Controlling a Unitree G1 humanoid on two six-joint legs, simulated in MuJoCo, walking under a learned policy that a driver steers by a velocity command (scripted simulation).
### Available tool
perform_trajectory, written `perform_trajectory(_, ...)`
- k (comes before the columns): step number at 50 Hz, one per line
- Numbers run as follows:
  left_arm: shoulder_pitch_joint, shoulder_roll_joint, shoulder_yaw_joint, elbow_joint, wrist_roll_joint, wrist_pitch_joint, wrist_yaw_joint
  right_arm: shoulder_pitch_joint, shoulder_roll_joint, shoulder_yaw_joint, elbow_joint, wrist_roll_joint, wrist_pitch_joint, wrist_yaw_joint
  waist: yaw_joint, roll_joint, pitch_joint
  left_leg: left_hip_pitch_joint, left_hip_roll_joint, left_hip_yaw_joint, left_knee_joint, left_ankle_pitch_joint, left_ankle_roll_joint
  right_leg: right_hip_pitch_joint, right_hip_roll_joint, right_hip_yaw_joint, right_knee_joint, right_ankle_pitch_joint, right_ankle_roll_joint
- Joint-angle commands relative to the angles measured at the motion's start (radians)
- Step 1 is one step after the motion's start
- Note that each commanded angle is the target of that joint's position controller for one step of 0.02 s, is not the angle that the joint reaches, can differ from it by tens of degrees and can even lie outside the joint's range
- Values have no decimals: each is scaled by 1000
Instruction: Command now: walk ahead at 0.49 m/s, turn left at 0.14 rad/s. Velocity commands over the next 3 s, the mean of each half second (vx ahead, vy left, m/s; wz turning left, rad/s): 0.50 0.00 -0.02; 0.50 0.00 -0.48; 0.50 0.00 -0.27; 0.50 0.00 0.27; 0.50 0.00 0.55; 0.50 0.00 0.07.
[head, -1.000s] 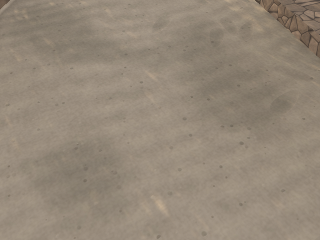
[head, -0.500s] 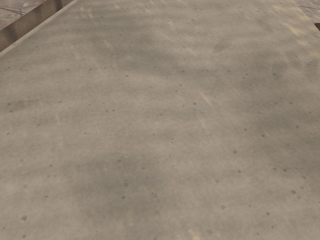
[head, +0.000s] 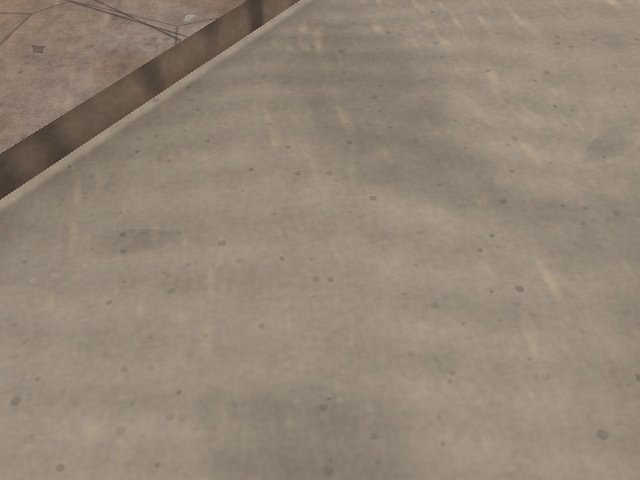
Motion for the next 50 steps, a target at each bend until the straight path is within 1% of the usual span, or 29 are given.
perform_trajectory(1, -1, 85, 10, -35, -1, -15, -3, 45, -35, -9, -59, -6, -3, -3, -34, -97, -20, -135, 103, -13, -62, 63, -12, 73, -276, 278, -249, 70, -196)
perform_trajectory(3, 32, 122, 18, -20, -4, -13, 4, -30, -36, -5, -93, -18, -4, -6, -21, -83, 3, -182, 115, 6, -177, 140, -33, 70, -277, 231, -269, 136, -205)
perform_trajectory(5, 60, 135, 20, -11, -11, -4, 12, -112, -31, 2, -120, -20, -9, -3, 2, -77, 8, -185, 111, 24, -327, 257, -41, 84, -258, 180, -270, 169, -185)
perform_trajectory(8, 114, 153, 19, 7, -23, 7, 17, -225, -23, 10, -148, -11, -15, 8, 42, -88, 19, -109, 67, 66, -523, 388, -49, 86, -228, 117, -253, 164, -148)
perform_trajectory(11, 172, 161, 18, 33, -30, 19, 18, -307, -39, 9, -183, 1, -18, 22, 67, -99, 38, -106, 51, 64, -610, 381, -40, 169, -272, 140, -222, 124, -139)
perform_trajectory(14, 174, 176, 23, 43, -29, 38, 22, -315, -73, -1, -206, 2, -26, 36, 40, -110, 33, -75, 32, 67, -674, 275, -1, 269, -320, 162, -150, 183, -115)
perform_trajectory(15, 156, 185, 25, 39, -27, 45, 23, -265, -92, -11, -197, -1, -29, 38, 1, -117, 4, 8, 9, 87, -696, 249, 16, 278, -313, 148, -84, 299, -100)
perform_trajectory(16, 151, 170, 18, 36, -24, 50, 23, -143, -129, -33, -162, -5, -31, 33, -61, -103, -67, 187, -17, 104, -720, 242, 40, 247, -267, 121, 67, 437, -78)
perform_trajectory(17, 137, 133, 1, 13, -8, 49, 23, 55, -197, -59, -119, -13, -32, 24, -145, -55, -204, 482, 87, -1, -691, 262, 93, 91, -210, 80, 329, 357, -43)
perform_trajectory(18, 245, 11, -36, -5, -7, 31, 18, 177, -306, -86, -100, -31, -23, 20, -132, 186, -359, 883, 354, -416, -737, 151, 232, -323, -48, 1, 739, -66, 31)
perform_trajectory(19, 255, 50, -28, 15, -27, 10, 16, 208, -228, -67, -92, -26, -19, 22, -142, 217, -424, 885, 411, -651, -867, 56, 259, -444, -33, 161, 902, -432, 23)
perform_trajectory(20, 169, 148, 2, -8, -56, 4, 16, 133, -169, -47, -97, -20, -22, 21, -127, 141, -258, 749, 379, -501, -883, 41, 202, -516, -85, 181, 956, -372, 6)
perform_trajectory(21, 105, 149, 6, -26, -55, 7, 21, 41, -134, -35, -112, -16, -24, 22, -94, 85, -169, 600, 338, -353, -910, 94, 167, -498, -138, 152, 922, -275, 4)
perform_trajectory(22, 75, 132, 10, -28, -40, 18, 27, -29, -97, -24, -115, -17, -27, 27, -63, 44, -99, 477, 291, -249, -956, 139, 145, -460, -169, 143, 864, -204, 10)
perform_trajectory(24, 113, 91, 15, -17, -34, 51, 29, -87, -70, -20, -103, -27, -41, 32, -9, 75, -51, 338, 232, -106, -1028, 215, 119, -355, -202, 144, 806, -117, 19)
perform_trajectory(27, 103, 60, 20, -28, -35, 75, 29, -69, -90, -32, -69, -38, -53, 26, 10, 38, -18, 312, 218, 29, -1058, 380, 125, -388, -196, 160, 774, -19, 29)
perform_trajectory(30, 26, 56, 25, -64, -27, 74, 25, -41, -104, -37, -41, -40, -48, 8, -3, 20, 8, 355, 214, 110, -1068, 433, 117, -457, -183, 173, 631, 115, 37)
perform_trajectory(33, -72, 40, 18, -100, -20, 69, 5, -28, -128, -40, -29, -34, -40, -6, -32, 10, 35, 381, 207, 183, -1082, 422, 97, -440, -174, 113, 455, 230, 32)
perform_trajectory(39, -250, 22, 5, -206, -23, 67, -36, 71, -159, -51, 17, -15, 1, -16, -93, -7, 88, 594, 272, 244, -1005, 533, 86, -524, -161, 15, 302, 129, -7)
perform_trajectory(40, -258, 25, 7, -221, -25, 67, -42, 66, -167, -53, 17, -12, 9, -17, -84, -1, 84, 611, 277, 259, -972, 611, 78, -503, -148, -9, 289, 84, -19)
perform_trajectory(42, -223, 51, 20, -237, -27, 71, -49, 39, -197, -60, 4, -8, 21, -24, -43, 41, 30, 618, 271, 292, -855, 941, 57, -370, -85, -78, 283, -14, -54)
perform_trajectory(43, -157, 76, 34, -231, -29, 74, -48, 27, -212, -64, -2, -6, 28, -29, 0, 67, -17, 612, 266, 302, -749, 1100, 47, -269, -44, -105, 290, -64, -76)
perform_trajectory(44, -34, 121, 59, -207, -33, 75, -43, 8, -224, -66, -8, -4, 34, -32, 72, 70, -86, 567, 247, 313, -576, 1152, 29, -95, -5, -111, 248, -56, -108)
perform_trajectory(45, 133, 190, 96, -167, -29, 79, -26, -6, -222, -63, -21, -1, 31, -34, 159, 29, -170, 400, 201, 320, -323, 983, -11, 192, -7, -38, 167, 5, -152)
perform_trajectory(46, 192, 305, 121, -152, -29, 85, -3, 69, -95, -26, -63, -38, 9, -20, 93, -225, -254, -30, 60, 296, 54, 124, -68, 561, -269, 407, 164, 12, -284)
perform_trajectory(47, 195, 297, 107, -183, -20, 70, -6, 60, -78, -8, -97, -16, -41, -2, 75, -227, -415, -251, -79, 44, 257, -290, -74, 716, -426, 889, -27, -124, -424)
perform_trajectory(48, 189, 219, 86, -176, -11, 61, -9, -83, -149, -29, -130, 24, -69, 11, 124, -128, -318, -352, -17, -36, 263, -202, -48, 661, -390, 768, -76, -94, -350)
perform_trajectory(49, 126, 180, 75, -180, -19, 54, -9, -115, -144, -25, -147, 28, -80, 11, 83, -87, -194, -354, 26, -23, 175, -104, -30, 507, -350, 611, -77, -17, -305)
perform_trajectory(50, 45, 147, 65, -198, -23, 52, -10, -109, -140, -28, -131, 4, -78, 2, 29, -15, -125, -288, 67, -16, 88, -47, -37, 347, -301, 498, -84, 76, -268)
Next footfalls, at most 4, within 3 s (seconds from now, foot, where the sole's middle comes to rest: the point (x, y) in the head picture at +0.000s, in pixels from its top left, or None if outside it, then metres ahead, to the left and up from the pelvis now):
0.34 left None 0.36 0.16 -0.78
0.90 right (390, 411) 0.63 -0.10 -0.78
1.40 left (354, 278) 0.99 -0.03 -0.78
1.92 right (469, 236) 1.13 -0.35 -0.78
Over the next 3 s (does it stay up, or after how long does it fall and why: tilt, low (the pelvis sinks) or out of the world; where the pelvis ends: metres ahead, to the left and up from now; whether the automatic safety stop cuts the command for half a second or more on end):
stays up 1.61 -0.22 -0.02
